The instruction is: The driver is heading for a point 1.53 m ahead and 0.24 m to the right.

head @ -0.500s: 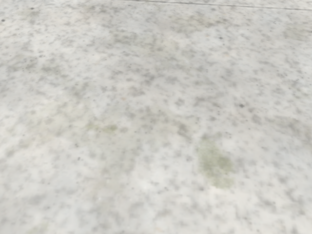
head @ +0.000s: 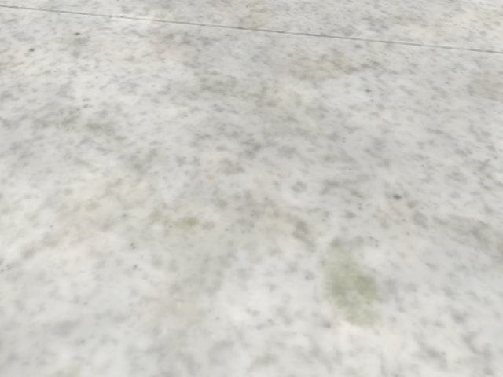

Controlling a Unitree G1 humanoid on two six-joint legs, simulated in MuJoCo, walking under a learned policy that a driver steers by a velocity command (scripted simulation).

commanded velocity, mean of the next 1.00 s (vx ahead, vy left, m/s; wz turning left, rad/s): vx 0.00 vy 0.00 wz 0.01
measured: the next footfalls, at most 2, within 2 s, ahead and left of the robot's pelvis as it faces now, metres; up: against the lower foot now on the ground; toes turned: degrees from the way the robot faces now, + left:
left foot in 1.98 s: +0.44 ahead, +0.04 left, +0.00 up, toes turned +4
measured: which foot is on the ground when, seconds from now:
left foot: down 0.00-1.00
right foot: down 0.00-1.00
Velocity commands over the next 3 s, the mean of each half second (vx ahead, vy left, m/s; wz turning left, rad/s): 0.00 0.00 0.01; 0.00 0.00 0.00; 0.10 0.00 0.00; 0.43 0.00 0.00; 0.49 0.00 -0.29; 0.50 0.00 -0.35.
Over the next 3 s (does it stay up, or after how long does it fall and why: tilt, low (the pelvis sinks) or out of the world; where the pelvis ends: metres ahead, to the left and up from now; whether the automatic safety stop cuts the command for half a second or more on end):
stays up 0.85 -0.10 -0.01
